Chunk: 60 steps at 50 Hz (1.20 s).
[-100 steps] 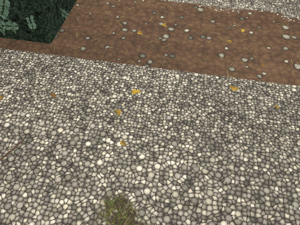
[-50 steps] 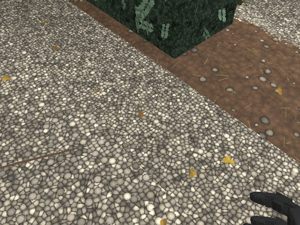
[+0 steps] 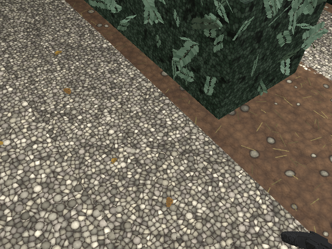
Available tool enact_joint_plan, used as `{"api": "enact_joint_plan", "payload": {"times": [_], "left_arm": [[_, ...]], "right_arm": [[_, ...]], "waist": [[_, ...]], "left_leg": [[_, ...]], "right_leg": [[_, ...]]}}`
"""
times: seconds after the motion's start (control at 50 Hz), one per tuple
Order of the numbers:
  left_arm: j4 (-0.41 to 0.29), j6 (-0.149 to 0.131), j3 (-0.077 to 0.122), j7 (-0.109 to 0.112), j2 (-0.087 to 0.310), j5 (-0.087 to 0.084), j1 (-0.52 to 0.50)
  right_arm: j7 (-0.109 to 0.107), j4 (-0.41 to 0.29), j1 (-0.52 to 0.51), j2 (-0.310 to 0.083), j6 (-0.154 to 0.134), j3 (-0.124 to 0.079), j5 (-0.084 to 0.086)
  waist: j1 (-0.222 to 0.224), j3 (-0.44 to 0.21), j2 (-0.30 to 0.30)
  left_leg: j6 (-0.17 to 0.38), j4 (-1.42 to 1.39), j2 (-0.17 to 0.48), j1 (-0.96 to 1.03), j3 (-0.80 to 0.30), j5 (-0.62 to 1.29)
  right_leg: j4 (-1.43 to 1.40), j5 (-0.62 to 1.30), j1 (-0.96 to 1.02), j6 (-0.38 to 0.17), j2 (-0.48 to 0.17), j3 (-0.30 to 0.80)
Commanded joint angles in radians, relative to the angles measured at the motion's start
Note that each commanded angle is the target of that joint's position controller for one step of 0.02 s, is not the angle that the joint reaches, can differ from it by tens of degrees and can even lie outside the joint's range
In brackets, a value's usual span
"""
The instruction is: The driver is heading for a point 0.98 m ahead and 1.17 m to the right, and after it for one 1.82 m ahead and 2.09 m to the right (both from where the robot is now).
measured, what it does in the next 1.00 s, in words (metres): goes down, turning right: right foot 0.19 m lower, then left foot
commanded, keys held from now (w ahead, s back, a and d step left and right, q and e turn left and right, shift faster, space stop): w+e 1.00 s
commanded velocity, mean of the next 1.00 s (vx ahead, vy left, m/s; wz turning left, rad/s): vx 0.50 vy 0.00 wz -0.57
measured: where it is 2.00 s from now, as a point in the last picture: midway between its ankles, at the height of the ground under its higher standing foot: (308, 201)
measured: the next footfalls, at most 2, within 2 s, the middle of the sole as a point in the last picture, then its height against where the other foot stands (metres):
right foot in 0.58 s outside the picture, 0.19 m lower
left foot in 0.96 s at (223, 218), level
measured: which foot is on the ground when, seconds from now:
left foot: down 0.00-0.58, up 0.60-0.94, down 0.96-1.00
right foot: up 0.00-0.56, down 0.58-0.98, up 1.00-1.00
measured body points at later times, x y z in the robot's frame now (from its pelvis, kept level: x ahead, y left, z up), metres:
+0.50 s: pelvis +0.22 -0.06 -0.09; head +0.23 -0.06 +0.36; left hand +0.50 +0.10 -0.17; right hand +0.12 -0.32 -0.21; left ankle +0.07 +0.12 -0.73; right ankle +0.31 -0.26 -0.79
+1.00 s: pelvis +0.51 -0.21 -0.20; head +0.53 -0.21 +0.25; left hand +0.71 -0.01 -0.33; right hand +0.55 -0.55 -0.25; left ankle +0.67 -0.18 -0.92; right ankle +0.32 -0.26 -0.91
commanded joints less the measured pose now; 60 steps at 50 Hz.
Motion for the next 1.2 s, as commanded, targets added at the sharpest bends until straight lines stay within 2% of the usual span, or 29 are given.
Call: {"api": "enact_joint_plan", "payload": {"times": [0.02, 0.06, 0.12, 0.18, 0.34, 0.42, 0.5, 0.54, 0.58, 0.6, 0.62, 0.64, 0.66, 0.68, 0.7, 0.72, 0.74, 0.76, 0.78, 0.8, 0.84, 0.88, 0.96, 0.98, 1.0, 1.02, 1.04, 1.08, 1.2], "left_arm": [[-0.109, -0.012, 0.029, 0.000, 0.112, 0.009, -0.051], [-0.103, -0.002, 0.023, -0.016, 0.066, 0.022, -0.043], [-0.103, 0.014, 0.041, -0.023, 0.099, 0.024, -0.053], [-0.124, 0.020, 0.053, -0.035, 0.109, 0.017, -0.133], [-0.186, 0.046, 0.041, -0.096, 0.073, 0.028, -0.313], [-0.227, 0.027, 0.018, -0.121, 0.024, 0.007, -0.466], [-0.195, 0.015, 0.010, -0.138, -0.001, -0.019, -0.476], [-0.122, 0.005, 0.029, -0.121, 0.020, -0.009, -0.386], [0.022, 0.013, 0.088, -0.079, 0.126, -0.005, -0.015], [0.074, 0.004, 0.100, -0.063, 0.213, 0.040, 0.121], [0.078, -0.029, 0.088, -0.064, 0.300, 0.078, 0.110], [0.048, -0.033, 0.081, -0.064, 0.259, 0.060, 0.108], [0.056, -0.018, 0.066, -0.059, 0.187, 0.031, 0.086], [0.066, -0.006, 0.065, -0.043, 0.199, 0.008, 0.054], [0.068, -0.008, 0.063, -0.034, 0.223, 0.022, 0.005], [0.036, -0.030, 0.036, -0.035, 0.142, 0.036, -0.072], [0.005, -0.051, 0.016, -0.046, 0.102, 0.036, -0.166], [-0.023, -0.054, 0.008, -0.034, 0.099, 0.022, -0.301], [-0.047, -0.059, 0.014, -0.020, 0.115, 0.035, -0.346], [-0.053, -0.065, 0.019, -0.005, 0.129, 0.044, -0.356], [-0.006, -0.070, 0.029, 0.004, 0.142, 0.027, -0.239], [0.022, -0.065, 0.036, 0.000, 0.127, -0.001, -0.172], [0.025, -0.031, 0.033, -0.006, 0.083, 0.014, -0.091], [0.008, -0.029, 0.016, -0.010, 0.033, 0.031, -0.094], [-0.020, -0.041, -0.007, -0.011, -0.045, 0.009, 0.056], [-0.012, -0.044, 0.005, -0.012, 0.042, 0.001, 0.043], [-0.029, -0.037, 0.023, -0.012, 0.104, 0.003, -0.067], [-0.067, -0.020, 0.029, -0.011, 0.103, 0.018, -0.185], [-0.115, 0.008, 0.024, -0.020, 0.032, 0.026, -0.240]], "right_arm": [[-0.002, 0.005, 0.166, -0.113, 0.007, -0.045, -0.003], [-0.004, 0.022, 0.154, -0.107, 0.000, -0.043, -0.028], [-0.004, 0.044, 0.154, -0.142, -0.030, -0.053, -0.027], [-0.034, 0.069, 0.193, -0.145, -0.044, -0.055, 0.000], [-0.074, 0.048, 0.324, -0.182, -0.004, -0.058, -0.018], [-0.103, 0.061, 0.445, -0.170, 0.033, -0.057, -0.021], [-0.100, 0.067, 0.428, -0.178, 0.060, -0.062, 0.009], [-0.085, 0.088, 0.441, -0.177, 0.062, -0.069, 0.006], [-0.072, 0.123, 0.331, -0.191, 0.044, -0.078, 0.032], [-0.069, 0.141, 0.320, -0.143, 0.029, -0.070, 0.035], [-0.048, 0.103, 0.445, -0.063, 0.002, -0.037, 0.003], [-0.044, 0.044, 0.404, -0.118, -0.029, -0.033, 0.014], [-0.053, 0.020, 0.334, -0.134, -0.035, -0.037, 0.022], [-0.068, -0.037, 0.251, -0.100, -0.037, -0.025, 0.032], [-0.074, -0.056, 0.248, -0.063, -0.038, -0.012, 0.053], [-0.074, -0.032, 0.263, -0.087, -0.036, -0.017, 0.051], [-0.073, -0.031, 0.244, -0.124, -0.024, -0.028, 0.038], [-0.073, -0.043, 0.188, -0.134, -0.011, -0.034, 0.008], [-0.071, -0.053, 0.160, -0.129, -0.015, -0.038, -0.033], [-0.062, -0.048, 0.140, -0.101, -0.024, -0.031, -0.054], [-0.041, -0.053, 0.109, -0.081, -0.028, -0.032, -0.007], [-0.039, -0.066, 0.066, -0.113, -0.009, -0.042, 0.014], [-0.025, -0.051, 0.147, -0.163, -0.013, -0.073, -0.009], [-0.023, -0.035, 0.276, -0.198, -0.014, -0.085, -0.018], [-0.016, 0.000, 0.386, -0.294, -0.009, -0.107, -0.032], [-0.011, -0.004, 0.374, -0.236, -0.010, -0.096, -0.014], [-0.016, -0.012, 0.317, -0.181, -0.009, -0.081, -0.010], [-0.022, -0.007, 0.199, -0.131, 0.000, -0.064, -0.017], [-0.032, 0.052, 0.182, -0.152, -0.018, -0.075, -0.006]], "waist": [[-0.108, -0.039, 0.128], [-0.079, -0.063, 0.120], [-0.057, -0.044, 0.094], [-0.055, 0.011, 0.101], [-0.147, 0.043, 0.070], [-0.255, 0.103, 0.103], [-0.259, 0.148, 0.105], [-0.227, 0.084, 0.071], [0.008, -0.061, 0.116], [0.109, -0.051, -0.131], [0.004, -0.229, -0.302], [0.055, -0.395, -0.232], [0.050, -0.417, -0.081], [0.016, -0.376, -0.010], [-0.029, -0.350, -0.018], [-0.069, -0.271, 0.071], [-0.121, -0.133, 0.061], [-0.172, 0.031, 0.051], [-0.166, 0.047, 0.017], [-0.154, 0.024, -0.004], [-0.111, -0.052, -0.069], [-0.093, -0.026, -0.062], [-0.128, -0.059, -0.051], [-0.189, -0.165, 0.027], [-0.138, -0.308, 0.383], [-0.146, -0.279, 0.346], [-0.171, -0.150, 0.233], [-0.139, -0.030, 0.140], [-0.105, -0.024, 0.115]], "left_leg": [[0.190, -0.284, 0.331, 0.391, -0.406, -0.180], [0.205, -0.293, 0.280, 0.271, -0.233, 0.069], [0.204, -0.263, 0.273, 0.218, -0.109, 0.240], [0.154, -0.224, 0.281, 0.222, -0.040, 0.215], [0.152, 0.064, 0.376, 0.232, -0.056, -0.071], [0.096, 0.200, 0.416, 0.304, -0.047, -0.131], [0.026, 0.266, 0.404, 0.172, 0.081, -0.051], [0.003, 0.415, 0.371, 0.142, 0.157, 0.077], [-0.044, 0.857, 0.346, 0.003, 0.187, 0.181], [-0.112, 1.408, 0.139, -0.217, 0.245, -0.560], [-0.129, 1.691, 0.131, -0.588, 0.086, -0.758], [-0.133, 1.636, 0.156, -0.636, -0.017, -0.690], [-0.123, 1.569, 0.175, -0.680, -0.023, -0.647], [-0.135, 1.534, 0.147, -0.751, 0.011, -0.557], [-0.116, 1.526, 0.158, -0.776, -0.039, -0.456], [-0.071, 1.356, 0.199, -0.758, -0.122, -0.324], [-0.040, 1.140, 0.210, -0.691, -0.129, -0.227], [-0.072, 0.806, 0.226, -0.512, -0.104, -0.135], [-0.094, 0.574, 0.197, -0.336, -0.069, -0.017], [-0.109, 0.385, 0.159, -0.131, -0.033, 0.126], [-0.125, 0.198, 0.086, 0.044, -0.018, 0.308], [-0.107, 0.076, 0.080, 0.003, -0.053, 0.237], [-0.018, -0.014, 0.052, 0.165, -0.020, 0.110], [0.022, 0.000, 0.163, 0.394, -0.117, 0.112], [0.194, -0.125, 0.422, 0.679, -0.587, -0.078], [0.209, -0.222, 0.463, 0.666, -0.793, -0.346], [0.170, -0.243, 0.421, 0.551, -0.641, -0.397], [0.145, -0.268, 0.339, 0.342, -0.388, -0.175], [0.164, -0.359, 0.329, 0.289, -0.105, 0.138]], "right_leg": [[0.225, 0.078, -0.466, 0.005, -0.092, -0.036], [0.224, 0.163, -0.328, 0.016, -0.096, -0.086], [0.182, 0.342, -0.320, 0.012, -0.109, -0.047], [0.031, 0.528, -0.402, 0.000, -0.106, 0.030], [-0.106, 0.741, -0.545, 0.024, -0.088, 0.044], [-0.222, 0.760, -0.645, 0.020, -0.095, -0.007], [-0.392, 0.819, -0.398, 0.013, -0.100, -0.120], [-0.459, 0.871, -0.161, -0.009, -0.072, -0.170], [-0.598, 1.025, 0.297, -0.080, -0.086, -0.173], [-0.632, 1.235, 0.513, -0.171, -0.132, -0.111], [-0.229, 1.621, 0.886, -0.262, -0.253, 0.018], [-0.238, 1.482, 0.902, -0.342, -0.303, 0.131], [-0.326, 1.120, 0.835, -0.358, -0.297, 0.189], [-0.498, 0.742, 0.732, -0.393, -0.333, 0.364], [-0.592, 0.448, 0.598, -0.423, -0.447, 0.588], [-0.592, 0.361, 0.454, -0.391, -0.470, 0.606], [-0.623, 0.356, 0.238, -0.347, -0.420, 0.519], [-0.713, 0.386, -0.083, -0.290, -0.313, 0.338], [-0.725, 0.481, -0.216, -0.265, -0.210, 0.214], [-0.722, 0.543, -0.319, -0.238, -0.121, 0.102], [-0.744, 0.556, -0.234, -0.224, -0.129, 0.101], [-0.697, 0.484, -0.082, -0.194, -0.161, 0.162], [-0.458, 0.428, 0.023, -0.118, -0.101, 0.212], [-0.203, 0.329, -0.088, -0.075, -0.025, 0.126], [0.184, -0.058, -0.380, -0.015, 0.107, 0.021], [0.336, -0.094, -0.523, -0.005, 0.040, 0.045], [0.369, 0.002, -0.556, -0.007, -0.010, 0.034], [0.280, 0.131, -0.505, -0.002, -0.081, -0.010], [0.051, 0.255, -0.446, 0.019, -0.127, -0.050]]}}
Velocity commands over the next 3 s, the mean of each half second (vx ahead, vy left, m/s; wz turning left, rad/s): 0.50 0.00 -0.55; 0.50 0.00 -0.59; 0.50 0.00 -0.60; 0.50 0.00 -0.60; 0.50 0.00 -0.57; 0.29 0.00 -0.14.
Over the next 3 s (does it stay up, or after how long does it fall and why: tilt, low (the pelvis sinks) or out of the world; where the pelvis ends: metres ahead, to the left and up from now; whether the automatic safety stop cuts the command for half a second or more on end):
stays up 0.89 -1.13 -0.19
